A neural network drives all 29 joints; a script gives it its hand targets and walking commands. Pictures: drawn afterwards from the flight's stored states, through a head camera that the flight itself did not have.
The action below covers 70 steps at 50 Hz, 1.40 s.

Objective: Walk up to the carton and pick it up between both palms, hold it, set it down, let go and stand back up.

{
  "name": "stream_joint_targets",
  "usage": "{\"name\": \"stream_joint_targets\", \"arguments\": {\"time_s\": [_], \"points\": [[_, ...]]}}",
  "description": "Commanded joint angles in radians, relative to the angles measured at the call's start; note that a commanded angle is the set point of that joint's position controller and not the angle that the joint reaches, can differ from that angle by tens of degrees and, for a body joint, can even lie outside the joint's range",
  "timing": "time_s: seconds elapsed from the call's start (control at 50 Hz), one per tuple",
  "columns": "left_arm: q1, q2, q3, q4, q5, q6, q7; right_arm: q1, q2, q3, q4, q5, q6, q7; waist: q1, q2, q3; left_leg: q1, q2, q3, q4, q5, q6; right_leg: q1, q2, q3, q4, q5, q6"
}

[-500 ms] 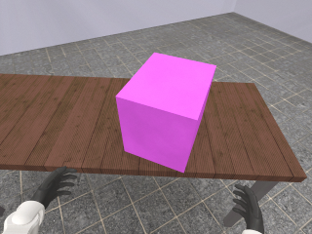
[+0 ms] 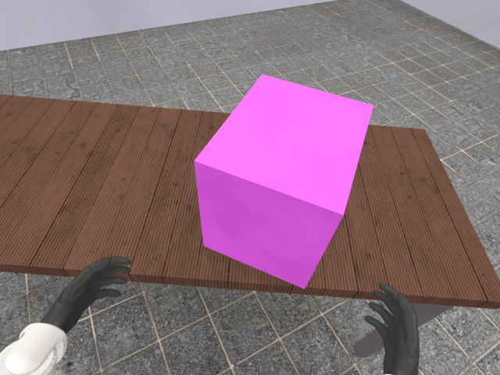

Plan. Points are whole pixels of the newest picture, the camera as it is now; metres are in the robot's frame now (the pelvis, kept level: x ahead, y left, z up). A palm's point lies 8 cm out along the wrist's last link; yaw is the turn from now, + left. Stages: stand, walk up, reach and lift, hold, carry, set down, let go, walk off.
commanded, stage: reach and lift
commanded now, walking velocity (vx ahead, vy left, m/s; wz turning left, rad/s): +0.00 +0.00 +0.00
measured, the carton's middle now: (283, 180) +0.45 -0.01 +0.03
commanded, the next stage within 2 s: none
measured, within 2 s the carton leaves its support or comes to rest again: neither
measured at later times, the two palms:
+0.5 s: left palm (93, 243) +0.26 +0.27 +0.08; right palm (396, 316) +0.21 -0.15 +0.06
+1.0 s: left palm (115, 181) +0.34 +0.25 +0.13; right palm (408, 268) +0.25 -0.16 +0.10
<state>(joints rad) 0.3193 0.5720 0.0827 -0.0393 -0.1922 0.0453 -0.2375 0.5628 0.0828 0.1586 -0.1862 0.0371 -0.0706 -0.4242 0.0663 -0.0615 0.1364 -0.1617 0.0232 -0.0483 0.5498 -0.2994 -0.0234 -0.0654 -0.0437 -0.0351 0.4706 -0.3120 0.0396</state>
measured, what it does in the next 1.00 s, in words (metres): stands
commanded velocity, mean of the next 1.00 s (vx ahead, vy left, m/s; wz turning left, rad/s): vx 0.00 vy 0.00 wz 0.00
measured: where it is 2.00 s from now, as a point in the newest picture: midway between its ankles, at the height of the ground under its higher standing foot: outside the picture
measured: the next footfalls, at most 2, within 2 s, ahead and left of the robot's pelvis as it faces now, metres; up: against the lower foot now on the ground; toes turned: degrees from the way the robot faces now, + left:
none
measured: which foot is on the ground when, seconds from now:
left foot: down 0.00-1.00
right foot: down 0.00-1.00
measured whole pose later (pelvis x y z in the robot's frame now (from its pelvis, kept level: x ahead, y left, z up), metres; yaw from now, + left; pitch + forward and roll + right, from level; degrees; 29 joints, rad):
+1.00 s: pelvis -0.01 +0.00 +0.00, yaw +0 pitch -6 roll -1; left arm -0.34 0.58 0.08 0.14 -0.25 0.44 -0.25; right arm -0.02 -0.05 0.13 -0.21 0.13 0.43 -0.46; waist -0.04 -0.05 0.14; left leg -0.15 0.02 -0.05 0.51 -0.27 -0.02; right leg -0.06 -0.04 -0.03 0.45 -0.28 0.04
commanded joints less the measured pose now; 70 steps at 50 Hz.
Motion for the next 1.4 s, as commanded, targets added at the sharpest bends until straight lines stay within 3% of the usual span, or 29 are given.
{"name": "stream_joint_targets", "arguments": {"time_s": [0.0, 0.02, 0.08, 0.1, 0.2, 0.24, 0.3, 0.36, 0.38, 0.4, 0.46, 0.48, 0.58, 0.62, 0.66, 0.74, 0.8, 0.82, 0.86, 0.94, 1.02, 1.06, 1.12, 1.18, 1.2, 1.22, 1.26, 1.3, 1.38], "points": [[-0.074, 0.235, 0.149, -0.204, -0.112, -0.037, -0.006, 0.047, -0.029, 0.044, -0.176, 0.111, -0.034, -0.006, -0.004, 0.235, -0.078, 0.162, 0.032, 0.073, -0.124, 0.243, -0.016, -0.014, -0.013, 0.071, -0.164, 0.304, -0.035], [-0.098, 0.241, 0.143, -0.209, -0.108, -0.035, 0.0, 0.04, -0.025, 0.042, -0.159, 0.113, -0.026, -0.005, -0.002, 0.248, -0.049, 0.157, 0.031, 0.077, -0.132, 0.227, -0.017, -0.018, -0.012, 0.071, -0.17, 0.265, -0.039], [-0.111, 0.242, 0.153, -0.167, -0.115, -0.018, -0.01, 0.012, -0.028, 0.045, -0.177, 0.1, -0.021, -0.011, -0.002, 0.195, -0.072, 0.169, 0.034, 0.083, -0.14, 0.196, -0.008, -0.006, -0.012, 0.067, -0.171, 0.299, -0.028], [-0.126, 0.231, 0.146, -0.172, -0.117, -0.008, -0.007, -0.012, -0.014, 0.055, -0.191, 0.119, -0.013, -0.005, 0.008, 0.221, -0.063, 0.152, 0.032, 0.087, -0.145, 0.184, -0.006, -0.014, -0.013, 0.071, -0.17, 0.277, -0.034], [-0.257, 0.244, 0.106, -0.178, -0.155, 0.043, 0.003, -0.175, -0.03, 0.024, -0.265, 0.103, 0.039, -0.015, -0.018, 0.176, -0.101, 0.121, 0.042, 0.099, -0.162, 0.117, 0.01, 0.004, -0.011, 0.066, -0.163, 0.244, -0.038], [-0.325, 0.231, 0.103, -0.12, -0.159, 0.076, 0.001, -0.228, -0.036, 0.005, -0.217, 0.096, 0.082, -0.023, -0.039, 0.164, -0.086, 0.092, 0.041, 0.101, -0.178, 0.064, 0.018, 0.002, -0.019, 0.068, -0.162, 0.222, -0.032], [-0.386, 0.222, 0.097, -0.122, -0.143, 0.142, -0.005, -0.273, -0.058, 0.002, -0.207, 0.129, 0.123, -0.032, -0.052, 0.198, -0.107, 0.111, 0.038, 0.106, -0.174, 0.147, 0.006, 0.019, -0.009, 0.052, -0.156, 0.296, -0.026], [-0.402, 0.202, 0.122, -0.122, -0.147, 0.187, -0.012, -0.32, -0.089, -0.018, -0.22, 0.132, 0.161, -0.043, -0.062, 0.167, -0.154, 0.141, 0.036, 0.106, -0.172, 0.207, 0.001, 0.055, -0.009, 0.052, -0.153, 0.4, -0.011], [-0.361, 0.193, 0.129, -0.126, -0.134, 0.198, -0.013, -0.274, -0.083, 0.009, -0.227, 0.145, 0.161, -0.043, -0.048, 0.172, -0.148, 0.161, 0.033, 0.107, -0.174, 0.254, 0.002, 0.068, -0.008, 0.05, -0.153, 0.445, -0.01], [-0.411, 0.202, 0.141, -0.108, -0.13, 0.215, -0.016, -0.32, -0.1, -0.012, -0.212, 0.146, 0.182, -0.047, -0.07, 0.179, -0.153, 0.157, 0.025, 0.11, -0.168, 0.26, -0.003, 0.064, -0.01, 0.048, -0.146, 0.47, -0.002], [-0.418, 0.182, 0.163, -0.167, -0.107, 0.227, -0.014, -0.334, -0.111, -0.007, -0.237, 0.162, 0.207, -0.041, -0.049, 0.171, -0.181, 0.194, 0.023, 0.109, -0.176, 0.31, 0.003, 0.068, -0.006, 0.043, -0.146, 0.513, 0.005], [-0.47, 0.19, 0.155, -0.106, -0.123, 0.234, -0.015, -0.393, -0.107, -0.01, -0.217, 0.159, 0.223, -0.039, -0.059, 0.166, -0.165, 0.162, 0.016, 0.114, -0.178, 0.255, 0.007, 0.049, -0.015, 0.053, -0.15, 0.481, 0.003], [-0.582, 0.185, 0.129, -0.098, -0.143, 0.263, -0.006, -0.511, -0.132, -0.042, -0.256, 0.173, 0.27, -0.032, -0.075, 0.166, -0.213, 0.142, 0.019, 0.107, -0.192, 0.247, 0.014, 0.058, -0.011, 0.044, -0.142, 0.491, -0.001], [-0.591, 0.183, 0.131, -0.041, -0.137, 0.288, -0.02, -0.497, -0.113, -0.039, -0.205, 0.171, 0.295, -0.043, -0.103, 0.142, -0.203, 0.147, 0.011, 0.113, -0.196, 0.227, 0.021, 0.062, -0.019, 0.049, -0.147, 0.533, 0.01], [-0.663, 0.18, 0.123, -0.021, -0.13, 0.312, -0.019, -0.578, -0.146, -0.066, -0.191, 0.169, 0.328, -0.039, -0.104, 0.15, -0.207, 0.144, 0.012, 0.118, -0.197, 0.231, 0.018, 0.049, -0.006, 0.037, -0.147, 0.503, 0.003], [-0.715, 0.188, 0.14, -0.043, -0.136, 0.353, -0.02, -0.643, -0.164, -0.079, -0.222, 0.182, 0.362, -0.039, -0.105, 0.144, -0.272, 0.138, 0.012, 0.119, -0.198, 0.293, 0.016, 0.087, -0.003, 0.036, -0.134, 0.607, 0.005], [-0.741, 0.18, 0.119, 0.007, -0.142, 0.368, -0.024, -0.667, -0.17, -0.081, -0.208, 0.196, 0.391, -0.038, -0.106, 0.131, -0.261, 0.134, 0.006, 0.124, -0.212, 0.277, 0.021, 0.085, 0.0, 0.028, -0.149, 0.561, 0.003], [-0.855, 0.219, 0.124, 0.043, -0.152, 0.36, -0.022, -0.769, -0.177, -0.096, -0.201, 0.192, 0.407, -0.037, -0.12, 0.152, -0.276, 0.096, 0.001, 0.123, -0.217, 0.208, 0.032, 0.076, -0.011, 0.036, -0.146, 0.507, 0.005], [-0.884, 0.209, 0.092, 0.097, -0.159, 0.363, -0.02, -0.797, -0.172, -0.106, -0.165, 0.19, 0.44, -0.035, -0.123, 0.123, -0.255, 0.082, 0.006, 0.128, -0.232, 0.159, 0.046, 0.063, -0.002, 0.033, -0.151, 0.428, -0.01], [-0.958, 0.211, 0.107, 0.113, -0.136, 0.385, -0.02, -0.832, -0.18, -0.112, -0.106, 0.212, 0.483, -0.028, -0.133, 0.158, -0.275, 0.087, -0.003, 0.13, -0.216, 0.211, 0.042, 0.064, 0.002, 0.044, -0.147, 0.467, -0.02], [-0.995, 0.228, 0.111, 0.187, -0.147, 0.378, -0.026, -0.876, -0.178, -0.109, -0.088, 0.212, 0.5, -0.031, -0.132, 0.116, -0.292, 0.058, -0.003, 0.123, -0.227, 0.174, 0.06, 0.086, -0.001, 0.049, -0.147, 0.462, -0.016], [-1.079, 0.217, 0.075, 0.24, -0.143, 0.389, -0.027, -0.941, -0.181, -0.129, -0.03, 0.21, 0.512, -0.029, -0.16, 0.145, -0.276, 0.038, -0.004, 0.124, -0.221, 0.163, 0.053, 0.053, 0.003, 0.045, -0.144, 0.465, -0.02], [-1.141, 0.244, 0.078, 0.291, -0.143, 0.385, -0.024, -1.017, -0.182, -0.142, -0.006, 0.217, 0.521, -0.03, -0.155, 0.133, -0.302, 0.03, -0.004, 0.126, -0.223, 0.132, 0.062, 0.05, 0.008, 0.042, -0.153, 0.398, -0.024], [-1.178, 0.22, 0.067, 0.287, -0.142, 0.375, -0.012, -1.063, -0.191, -0.148, -0.017, 0.216, 0.51, -0.02, -0.164, 0.135, -0.357, 0.033, -0.005, 0.125, -0.219, 0.168, 0.057, 0.077, 0.01, 0.042, -0.132, 0.462, -0.022], [-1.211, 0.227, 0.049, 0.359, -0.138, 0.378, -0.017, -1.087, -0.191, -0.158, 0.057, 0.215, 0.521, -0.024, -0.185, 0.127, -0.326, 0.027, -0.002, 0.12, -0.22, 0.149, 0.059, 0.055, 0.015, 0.032, -0.137, 0.438, -0.022], [-1.238, 0.234, 0.052, 0.335, -0.139, 0.374, -0.015, -1.119, -0.197, -0.152, 0.033, 0.214, 0.516, -0.019, -0.174, 0.127, -0.365, 0.02, 0.0, 0.118, -0.213, 0.175, 0.062, 0.065, 0.014, 0.038, -0.13, 0.481, -0.021], [-1.273, 0.23, 0.035, 0.402, -0.141, 0.384, -0.017, -1.144, -0.205, -0.161, 0.113, 0.227, 0.526, -0.025, -0.2, 0.147, -0.343, 0.02, -0.007, 0.117, -0.209, 0.167, 0.054, 0.055, 0.013, 0.038, -0.138, 0.49, -0.019], [-1.319, 0.219, 0.038, 0.381, -0.126, 0.379, -0.012, -1.185, -0.21, -0.163, 0.095, 0.238, 0.51, -0.023, -0.205, 0.149, -0.382, 0.028, -0.012, 0.119, -0.198, 0.219, 0.046, 0.069, 0.02, 0.032, -0.128, 0.543, -0.021], [-1.339, 0.219, 0.046, 0.436, -0.12, 0.389, -0.012, -1.235, -0.214, -0.157, 0.127, 0.254, 0.498, -0.021, -0.19, 0.149, -0.405, 0.06, -0.013, 0.12, -0.189, 0.25, 0.037, 0.074, 0.023, 0.03, -0.129, 0.606, -0.008]]}}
